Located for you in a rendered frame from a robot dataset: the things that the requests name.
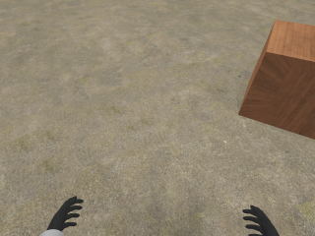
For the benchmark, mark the pedestal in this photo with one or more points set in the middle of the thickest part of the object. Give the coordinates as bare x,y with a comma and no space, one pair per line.
281,90

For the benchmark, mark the right robot hand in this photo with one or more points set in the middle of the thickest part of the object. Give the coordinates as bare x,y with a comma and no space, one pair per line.
265,225

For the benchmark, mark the left robot hand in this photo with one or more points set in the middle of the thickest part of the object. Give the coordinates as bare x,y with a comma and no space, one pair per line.
58,220

